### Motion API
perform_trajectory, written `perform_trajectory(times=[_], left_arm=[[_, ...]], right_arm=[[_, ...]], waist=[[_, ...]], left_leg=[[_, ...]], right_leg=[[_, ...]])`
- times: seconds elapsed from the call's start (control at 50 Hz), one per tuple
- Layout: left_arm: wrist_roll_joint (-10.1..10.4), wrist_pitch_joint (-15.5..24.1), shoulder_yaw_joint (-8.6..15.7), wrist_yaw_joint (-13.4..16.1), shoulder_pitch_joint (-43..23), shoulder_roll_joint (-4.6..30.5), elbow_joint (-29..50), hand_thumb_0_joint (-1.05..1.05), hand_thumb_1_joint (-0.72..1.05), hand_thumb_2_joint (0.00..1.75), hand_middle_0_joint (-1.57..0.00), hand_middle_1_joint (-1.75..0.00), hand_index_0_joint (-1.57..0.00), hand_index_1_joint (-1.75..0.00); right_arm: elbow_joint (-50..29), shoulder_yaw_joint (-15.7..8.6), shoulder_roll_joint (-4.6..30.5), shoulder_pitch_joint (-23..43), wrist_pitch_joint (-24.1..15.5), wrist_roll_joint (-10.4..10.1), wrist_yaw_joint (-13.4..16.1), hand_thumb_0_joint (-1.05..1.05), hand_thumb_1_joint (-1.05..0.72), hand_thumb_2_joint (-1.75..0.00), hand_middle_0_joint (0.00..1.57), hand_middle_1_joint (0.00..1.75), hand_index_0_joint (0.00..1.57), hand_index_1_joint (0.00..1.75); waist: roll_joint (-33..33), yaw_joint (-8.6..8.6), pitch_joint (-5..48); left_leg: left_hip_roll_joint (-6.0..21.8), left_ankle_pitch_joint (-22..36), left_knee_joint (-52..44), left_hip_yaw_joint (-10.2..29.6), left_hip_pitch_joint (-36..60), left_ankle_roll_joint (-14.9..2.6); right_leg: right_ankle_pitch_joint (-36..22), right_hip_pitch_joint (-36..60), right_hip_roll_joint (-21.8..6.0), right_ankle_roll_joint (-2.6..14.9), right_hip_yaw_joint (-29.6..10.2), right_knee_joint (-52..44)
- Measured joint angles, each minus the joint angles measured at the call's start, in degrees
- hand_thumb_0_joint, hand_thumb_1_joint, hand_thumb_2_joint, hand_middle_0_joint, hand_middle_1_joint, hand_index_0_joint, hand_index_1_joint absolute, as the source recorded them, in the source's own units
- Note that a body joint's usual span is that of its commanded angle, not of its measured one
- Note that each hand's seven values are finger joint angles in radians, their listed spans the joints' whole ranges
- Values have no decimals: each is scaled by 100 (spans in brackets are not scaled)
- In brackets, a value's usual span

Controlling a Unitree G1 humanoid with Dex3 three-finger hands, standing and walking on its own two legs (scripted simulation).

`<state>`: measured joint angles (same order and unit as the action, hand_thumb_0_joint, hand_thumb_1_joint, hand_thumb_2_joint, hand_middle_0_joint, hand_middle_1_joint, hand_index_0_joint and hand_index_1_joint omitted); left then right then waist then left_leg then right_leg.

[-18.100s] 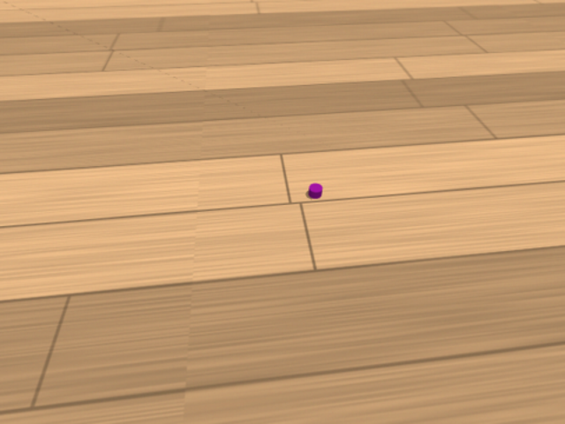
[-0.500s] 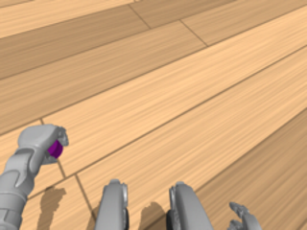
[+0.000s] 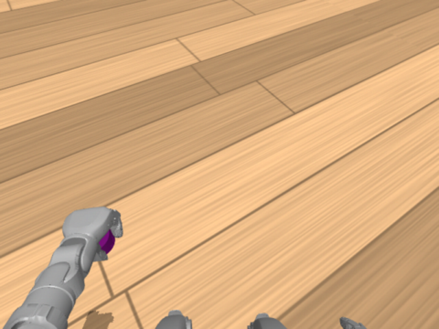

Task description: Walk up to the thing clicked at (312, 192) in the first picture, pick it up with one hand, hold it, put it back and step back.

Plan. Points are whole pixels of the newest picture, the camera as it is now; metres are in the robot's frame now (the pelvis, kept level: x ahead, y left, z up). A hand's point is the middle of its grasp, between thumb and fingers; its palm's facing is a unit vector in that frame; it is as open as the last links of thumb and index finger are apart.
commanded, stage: lift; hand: left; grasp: from above
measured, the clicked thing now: (95, 239) +0.34 +0.27 -0.11
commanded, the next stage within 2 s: hold in 0.16 s
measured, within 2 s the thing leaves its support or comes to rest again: neither
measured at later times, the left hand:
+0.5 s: hand (100, 213) +0.36 +0.24 -0.02, palm faces -0.44 -0.08 -0.89, open 7.2 cm
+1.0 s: hand (101, 221) +0.33 +0.22 +0.01, palm faces -0.45 -0.07 -0.89, open 7.1 cm
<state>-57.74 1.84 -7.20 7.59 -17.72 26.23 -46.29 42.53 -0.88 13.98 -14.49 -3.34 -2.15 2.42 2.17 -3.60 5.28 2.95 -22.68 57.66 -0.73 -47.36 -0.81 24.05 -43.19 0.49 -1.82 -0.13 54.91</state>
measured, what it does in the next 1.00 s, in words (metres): rises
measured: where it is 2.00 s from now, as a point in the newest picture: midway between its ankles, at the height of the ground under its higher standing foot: outside the picture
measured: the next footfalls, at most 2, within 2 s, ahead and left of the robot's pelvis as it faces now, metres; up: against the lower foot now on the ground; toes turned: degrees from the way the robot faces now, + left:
none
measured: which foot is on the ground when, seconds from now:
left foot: down 0.00-1.00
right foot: down 0.00-1.00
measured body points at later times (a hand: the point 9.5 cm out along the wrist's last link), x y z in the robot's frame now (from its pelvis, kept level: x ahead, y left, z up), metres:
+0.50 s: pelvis +0.05 +0.00 +0.04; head +0.08 -0.01 +0.49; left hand +0.38 +0.24 +0.03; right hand +0.15 -0.27 -0.08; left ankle +0.06 +0.11 -0.68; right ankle +0.03 -0.14 -0.68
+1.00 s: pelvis +0.04 -0.01 +0.06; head +0.05 -0.03 +0.51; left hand +0.35 +0.22 +0.06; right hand +0.16 -0.27 -0.06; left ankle +0.06 +0.11 -0.68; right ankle +0.03 -0.14 -0.68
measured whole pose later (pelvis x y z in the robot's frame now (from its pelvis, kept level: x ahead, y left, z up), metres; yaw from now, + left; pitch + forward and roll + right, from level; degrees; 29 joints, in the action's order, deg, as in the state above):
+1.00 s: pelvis +0.04 -0.01 +0.06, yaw +0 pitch +3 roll +0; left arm -56.9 -1.6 -11.3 -0.2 -13.7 22.9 -37.9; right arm 39.6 -2.2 14.6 -12.4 3.3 -3.3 2.2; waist 2.4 -0.4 2.0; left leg 1.9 -15.1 33.0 -2.6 -20.8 0.0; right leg 17.2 -18.3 -0.4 -1.1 -1.4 32.4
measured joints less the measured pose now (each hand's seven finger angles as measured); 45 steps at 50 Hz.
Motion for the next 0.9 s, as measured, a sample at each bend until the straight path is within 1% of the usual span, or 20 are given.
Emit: perform_trajectory(times=[0.06,0.12,0.22,0.28,0.38,0.46,0.6,0.7,0.8,0.9], left_arm=[[95,-132,-35,0,-63,-58,-76,0,27,35,-52,-64,-92,-71],[201,-234,-97,-65,-86,-100,-113,0,27,35,-53,-64,-93,-71],[262,-244,-159,-234,28,-175,-27,0,26,35,-53,-64,-93,-71],[221,-197,-195,-272,104,-213,64,0,26,35,-54,-63,-93,-70],[97,-207,-240,-211,127,-260,128,-1,26,34,-55,-61,-92,-68],[84,-263,-271,-255,49,-266,103,-1,26,34,-56,-60,-92,-66],[140,-314,-301,-545,105,-256,287,-1,27,36,-56,-57,-92,-65],[130,-222,-345,-813,295,-250,574,-1,27,37,-56,-55,-93,-65],[62,-178,-352,-777,390,-291,717,-1,26,37,-56,-55,-93,-64],[26,-250,-371,-723,384,-316,762,-1,27,37,-56,-55,-94,-64]], right_arm=[[22,-19,-16,-19,11,-3,-14,0,-90,-90,21,30,20,30],[26,-35,-21,-42,26,-10,-16,0,-90,-90,21,30,20,30],[20,-68,-17,-75,58,-20,1,0,-90,-90,21,30,20,30],[39,-81,-10,-74,90,-25,16,0,-90,-90,21,30,20,30],[82,-109,-4,-14,150,-31,25,0,-90,-90,21,30,20,30],[86,-148,-1,31,198,-36,-7,0,-90,-90,21,30,20,30],[-89,-186,36,50,331,-67,-51,0,-89,-89,21,30,20,30],[-199,-184,57,62,445,-85,-30,0,-89,-90,20,30,20,30],[-260,-167,62,93,532,-91,-24,0,-89,-89,20,30,20,30],[-279,-156,56,157,599,-98,-31,0,-89,-89,20,30,20,30]], waist=[[10,10,-47],[19,20,-87],[10,56,-113],[-13,96,-118],[-32,144,-104],[-38,172,-76],[-13,196,-91],[-5,234,-141],[-8,280,-209],[2,306,-280]], left_leg=[[-9,79,-311,-40,305,0],[-22,146,-594,-69,581,1],[-41,208,-970,-114,967,4],[-59,227,-1158,-136,1186,10],[-79,254,-1421,-153,1510,18],[-86,282,-1605,-160,1739,29],[-85,353,-1881,-185,2067,41],[-86,428,-2052,-207,2255,49],[-95,521,-2196,-204,2408,64],[-100,635,-2329,-193,2531,75]], right_leg=[[-88,287,-9,-2,-31,-304],[-161,553,-21,-4,-52,-585],[-234,923,-38,-3,-86,-957],[-249,1129,-56,1,-102,-1130],[-273,1444,-74,4,-111,-1382],[-300,1668,-79,13,-114,-1560],[-371,1975,-76,27,-134,-1817],[-435,2139,-75,36,-152,-1956],[-502,2273,-80,54,-148,-2053],[-589,2381,-82,64,-136,-2146]])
